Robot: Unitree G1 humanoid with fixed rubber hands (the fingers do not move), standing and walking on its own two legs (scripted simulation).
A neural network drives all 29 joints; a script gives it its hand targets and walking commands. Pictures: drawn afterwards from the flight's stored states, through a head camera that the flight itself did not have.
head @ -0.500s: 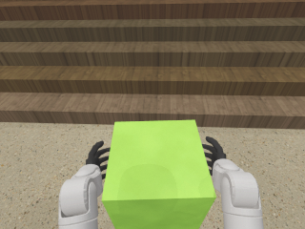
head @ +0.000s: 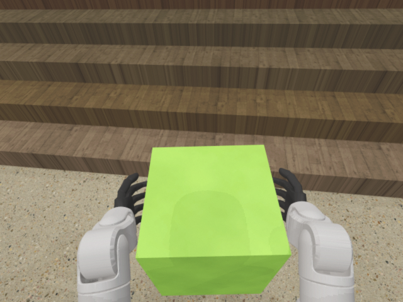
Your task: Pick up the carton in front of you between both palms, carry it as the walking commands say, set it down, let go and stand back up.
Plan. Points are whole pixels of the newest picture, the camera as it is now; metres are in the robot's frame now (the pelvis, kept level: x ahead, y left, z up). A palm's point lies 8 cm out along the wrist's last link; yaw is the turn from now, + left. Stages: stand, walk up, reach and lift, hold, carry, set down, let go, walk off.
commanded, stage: carry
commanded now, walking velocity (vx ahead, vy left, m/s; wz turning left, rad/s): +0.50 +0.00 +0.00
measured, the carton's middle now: (209, 224) +0.28 +0.01 +0.02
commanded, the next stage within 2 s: none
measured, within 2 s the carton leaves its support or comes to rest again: neither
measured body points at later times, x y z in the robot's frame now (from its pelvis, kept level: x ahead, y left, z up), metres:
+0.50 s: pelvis +0.35 +0.04 +0.00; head +0.37 +0.05 +0.45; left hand +0.65 +0.16 +0.08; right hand +0.62 -0.14 +0.09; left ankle +0.31 +0.11 -0.75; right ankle +0.40 -0.12 -0.69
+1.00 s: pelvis +0.66 -0.03 -0.01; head +0.74 -0.05 +0.43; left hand +1.08 +0.11 +0.14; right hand +1.08 -0.19 +0.14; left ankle +0.73 +0.11 -0.68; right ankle +0.63 -0.09 -0.75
